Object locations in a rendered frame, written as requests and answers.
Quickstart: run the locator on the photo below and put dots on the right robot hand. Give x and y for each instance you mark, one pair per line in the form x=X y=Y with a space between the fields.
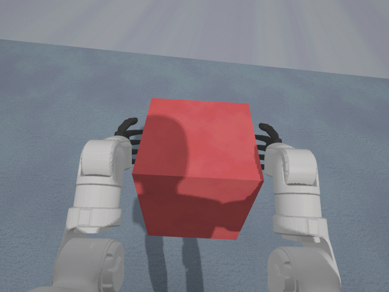
x=274 y=138

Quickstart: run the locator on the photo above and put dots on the carton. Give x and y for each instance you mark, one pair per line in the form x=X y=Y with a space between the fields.
x=197 y=171

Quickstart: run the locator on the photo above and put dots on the robot right upper arm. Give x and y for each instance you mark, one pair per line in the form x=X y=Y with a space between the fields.
x=301 y=269

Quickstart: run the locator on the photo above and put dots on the robot right forearm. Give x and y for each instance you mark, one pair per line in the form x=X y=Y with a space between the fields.
x=298 y=215

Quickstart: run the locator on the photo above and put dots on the left robot hand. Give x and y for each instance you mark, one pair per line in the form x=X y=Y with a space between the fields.
x=122 y=132

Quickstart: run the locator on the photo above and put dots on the robot left forearm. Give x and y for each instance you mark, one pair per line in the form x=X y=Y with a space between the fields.
x=97 y=196

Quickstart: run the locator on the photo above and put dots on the robot left upper arm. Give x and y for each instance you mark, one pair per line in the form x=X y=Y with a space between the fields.
x=88 y=265

